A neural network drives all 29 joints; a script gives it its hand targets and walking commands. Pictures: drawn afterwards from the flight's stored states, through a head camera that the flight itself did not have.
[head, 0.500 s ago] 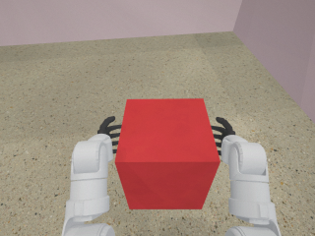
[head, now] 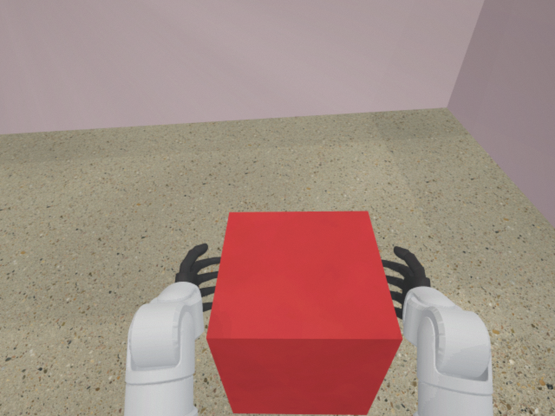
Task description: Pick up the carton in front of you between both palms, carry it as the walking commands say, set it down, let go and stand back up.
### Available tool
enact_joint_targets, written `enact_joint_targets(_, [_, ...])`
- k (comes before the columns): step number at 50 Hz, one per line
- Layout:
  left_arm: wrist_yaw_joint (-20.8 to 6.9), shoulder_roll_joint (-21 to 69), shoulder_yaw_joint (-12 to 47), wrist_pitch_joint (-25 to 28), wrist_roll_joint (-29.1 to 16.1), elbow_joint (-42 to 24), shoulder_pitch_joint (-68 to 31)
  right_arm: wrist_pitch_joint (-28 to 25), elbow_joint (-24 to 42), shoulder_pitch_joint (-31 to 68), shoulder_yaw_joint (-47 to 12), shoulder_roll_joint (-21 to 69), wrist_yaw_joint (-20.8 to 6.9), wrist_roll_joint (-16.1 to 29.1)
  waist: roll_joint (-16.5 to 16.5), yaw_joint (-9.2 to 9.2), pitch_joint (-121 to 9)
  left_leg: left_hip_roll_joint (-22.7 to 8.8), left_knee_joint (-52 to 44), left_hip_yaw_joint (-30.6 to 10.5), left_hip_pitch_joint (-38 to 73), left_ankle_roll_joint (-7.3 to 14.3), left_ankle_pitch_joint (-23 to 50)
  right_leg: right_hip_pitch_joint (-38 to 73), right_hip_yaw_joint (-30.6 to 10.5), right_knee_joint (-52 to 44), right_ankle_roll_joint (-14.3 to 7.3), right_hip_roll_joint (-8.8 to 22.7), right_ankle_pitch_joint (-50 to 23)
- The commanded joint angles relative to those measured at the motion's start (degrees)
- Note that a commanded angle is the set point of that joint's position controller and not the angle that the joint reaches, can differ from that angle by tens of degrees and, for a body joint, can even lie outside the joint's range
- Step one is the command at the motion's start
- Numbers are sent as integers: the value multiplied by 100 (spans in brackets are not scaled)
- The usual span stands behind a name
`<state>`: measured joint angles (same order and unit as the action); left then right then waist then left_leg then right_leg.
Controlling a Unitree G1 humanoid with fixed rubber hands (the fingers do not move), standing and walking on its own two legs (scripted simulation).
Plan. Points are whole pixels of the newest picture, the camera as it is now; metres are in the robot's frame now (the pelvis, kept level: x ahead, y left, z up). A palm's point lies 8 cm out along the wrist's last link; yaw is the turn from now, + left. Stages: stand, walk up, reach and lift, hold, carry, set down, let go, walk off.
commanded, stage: carry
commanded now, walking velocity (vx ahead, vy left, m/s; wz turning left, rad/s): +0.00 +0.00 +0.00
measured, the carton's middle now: (298, 314) +0.29 +0.00 +0.00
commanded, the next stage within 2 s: hold in 1.94 s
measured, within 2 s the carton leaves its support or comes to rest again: neither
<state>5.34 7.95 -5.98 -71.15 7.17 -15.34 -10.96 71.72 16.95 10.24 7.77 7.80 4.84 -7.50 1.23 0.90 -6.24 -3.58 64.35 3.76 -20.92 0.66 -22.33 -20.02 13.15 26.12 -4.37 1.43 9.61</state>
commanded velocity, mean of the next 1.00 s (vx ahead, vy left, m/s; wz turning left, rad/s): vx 0.00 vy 0.00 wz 0.00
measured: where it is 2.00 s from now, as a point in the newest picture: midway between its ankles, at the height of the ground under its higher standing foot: outside the picture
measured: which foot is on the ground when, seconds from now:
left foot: up 0.00-0.26, down 0.28-1.00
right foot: down 0.00-1.00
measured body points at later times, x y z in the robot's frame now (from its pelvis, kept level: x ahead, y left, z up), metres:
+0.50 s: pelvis +0.21 +0.03 +0.00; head +0.21 +0.04 +0.45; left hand +0.49 +0.17 +0.07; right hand +0.48 -0.14 +0.07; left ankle +0.26 +0.11 -0.74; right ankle +0.09 -0.09 -0.74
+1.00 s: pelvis +0.20 +0.01 -0.01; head +0.18 +0.01 +0.44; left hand +0.49 +0.14 +0.07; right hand +0.47 -0.16 +0.07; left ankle +0.26 +0.12 -0.74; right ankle +0.10 -0.08 -0.74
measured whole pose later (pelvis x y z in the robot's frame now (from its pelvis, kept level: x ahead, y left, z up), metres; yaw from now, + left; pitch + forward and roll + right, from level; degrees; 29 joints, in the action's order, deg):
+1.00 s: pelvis +0.20 +0.01 -0.01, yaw -4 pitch +2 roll +1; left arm 4.7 7.6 -6.0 -70.1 7.4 -17.2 -8.9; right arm 69.9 17.0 8.9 5.8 7.6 4.8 -7.5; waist -0.6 -0.1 -7.0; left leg -4.1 32.3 11.2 -22.1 1.2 -12.2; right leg -7.3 9.1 30.7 0.7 3.9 25.4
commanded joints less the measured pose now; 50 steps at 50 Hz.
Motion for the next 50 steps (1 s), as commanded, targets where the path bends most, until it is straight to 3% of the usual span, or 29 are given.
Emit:
enact_joint_targets(1, [-1566,5540,4020,136,-2516,-547,-2805,-155,395,2915,-4288,5448,-1525,2509,-481,-20,-1385,-314,-585,-170,-1048,-34,387,1880,-1778,-1325,-305,1683,-1577])
enact_joint_targets(6, [-1614,5315,4032,187,-2588,-715,-2582,-275,515,2603,-4322,5385,-1358,2348,-993,-39,-1368,-13,-2472,373,-625,-216,889,1824,-706,-1079,-277,1330,-2845])
enact_joint_targets(9, [-1605,5191,3941,143,-2429,-614,-2213,-206,536,2445,-4300,5248,-1355,2329,-1054,2,-1331,122,-3084,554,-329,-235,1728,1877,-448,-861,-111,1234,-3313])
enact_joint_targets(11, [-1596,5136,3905,120,-2336,-540,-2134,-154,480,2443,-4288,5171,-1401,2367,-993,16,-1258,166,-3564,670,-20,-234,2179,1901,-336,-560,26,1131,-3195])
enact_joint_targets(13, [-1589,5094,3873,101,-2280,-434,-2146,-121,381,2403,-4243,5118,-1458,2382,-724,-53,-1108,98,-4575,784,765,-242,3144,1622,-203,2,312,946,-2593])
enact_joint_targets(14, [-1582,5063,3854,100,-2243,-326,-2135,-98,313,2381,-4201,5070,-1489,2376,-614,-62,-1173,-257,-4582,516,1487,-185,3826,1144,-228,276,468,894,-2020])
enact_joint_targets(15, [-1570,5031,3879,86,-2246,-282,-2178,-84,219,2401,-4149,5011,-1519,2352,10,-40,-1495,-1026,-3988,-194,2420,86,6159,569,-304,714,684,657,-644])
enact_joint_targets(16, [-1560,5038,3961,46,-2248,-343,-2285,-124,-59,2281,-4075,5048,-1543,2301,615,-98,-1823,-1491,-3711,-711,3151,665,6846,44,-615,847,750,511,745])
enact_joint_targets(17, [-1575,5074,4035,38,-2281,-427,-2392,-191,-183,2092,-4054,5184,-1558,2306,936,-97,-1904,-1635,-3972,-981,2956,825,6463,31,-672,822,756,438,1465])
enact_joint_targets(19, [-1607,5313,4136,104,-2424,-457,-2677,-284,-90,2293,-4057,5464,-1556,2367,778,-67,-1838,-1392,-4140,-739,2601,666,5747,387,-773,86,718,398,1627])
enact_joint_targets(21, [-1610,5429,4214,183,-2517,-573,-2739,-360,50,2366,-4085,5591,-1532,2392,670,-78,-1941,-1026,-4065,-309,2284,343,4646,982,-749,-594,707,467,728])
enact_joint_targets(22, [-1602,5472,4246,215,-2543,-648,-2765,-391,165,2433,-4109,5587,-1521,2404,399,-84,-2005,-903,-3925,-116,2147,274,4457,1155,-801,-397,690,618,140])
enact_joint_targets(23, [-1588,5475,4249,239,-2547,-709,-2788,-401,298,2539,-4157,5598,-1510,2446,184,-96,-2014,-818,-3765,-18,2080,256,4630,1198,-819,-86,673,709,-565])
enact_joint_targets(25, [-1557,5400,4215,235,-2550,-823,-2686,-400,447,2518,-4183,5512,-1470,2472,59,-92,-2107,-752,-3506,40,2018,296,5100,1254,-785,129,690,743,-1308])
enact_joint_targets(30, [-1503,5146,4037,152,-2349,-629,-2129,-274,427,2207,-4203,5205,-1425,2394,-62,-81,-2056,-706,-3224,83,1953,368,5748,1133,-744,259,703,690,-1779])
enact_joint_targets(32, [-1516,5132,4003,144,-2305,-525,-2068,-254,369,2197,-4227,5183,-1443,2381,-117,-78,-1938,-667,-3193,118,1771,338,5582,1188,-732,214,708,696,-1971])
enact_joint_targets(37, [-1554,5198,3998,156,-2359,-540,-2298,-244,438,2464,-4283,5243,-1472,2446,-348,-78,-1635,-505,-3167,267,1191,172,4371,1440,-734,211,649,837,-2784])
enact_joint_targets(42, [-1556,5174,3984,142,-2368,-566,-2377,-223,420,2509,-4272,5234,-1474,2452,-340,-77,-1507,-483,-3126,288,1087,141,3826,1361,-691,219,554,886,-2609])
enact_joint_targets(50, [-1582,5202,4003,147,-2329,-439,-2342,-212,269,2433,-4248,5252,-1507,2370,-220,-78,-1250,-583,-3333,209,1116,134,3216,972,-729,39,446,816,-1050])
